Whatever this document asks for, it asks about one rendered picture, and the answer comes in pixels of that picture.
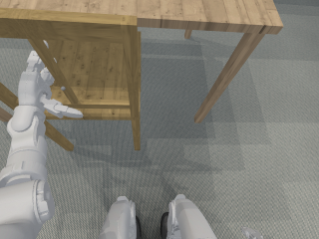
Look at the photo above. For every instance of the table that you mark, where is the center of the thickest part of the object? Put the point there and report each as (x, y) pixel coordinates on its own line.
(254, 18)

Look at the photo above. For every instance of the chair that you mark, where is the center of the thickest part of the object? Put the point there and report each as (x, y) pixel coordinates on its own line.
(99, 62)

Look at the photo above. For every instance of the robot left upper arm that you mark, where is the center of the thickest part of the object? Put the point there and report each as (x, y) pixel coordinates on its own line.
(24, 208)

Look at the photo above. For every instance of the robot right hand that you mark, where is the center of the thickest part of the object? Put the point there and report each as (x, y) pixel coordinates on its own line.
(250, 233)

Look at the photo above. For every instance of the robot left forearm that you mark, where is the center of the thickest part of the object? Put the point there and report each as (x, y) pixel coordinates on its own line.
(27, 156)

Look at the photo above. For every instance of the robot left hand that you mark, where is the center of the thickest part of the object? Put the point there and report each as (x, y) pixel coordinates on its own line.
(34, 83)

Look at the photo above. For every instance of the robot right shin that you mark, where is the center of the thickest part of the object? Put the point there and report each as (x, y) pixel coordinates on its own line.
(173, 232)

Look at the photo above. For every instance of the left robot thigh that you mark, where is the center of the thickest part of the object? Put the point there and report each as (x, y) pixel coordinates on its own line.
(121, 216)

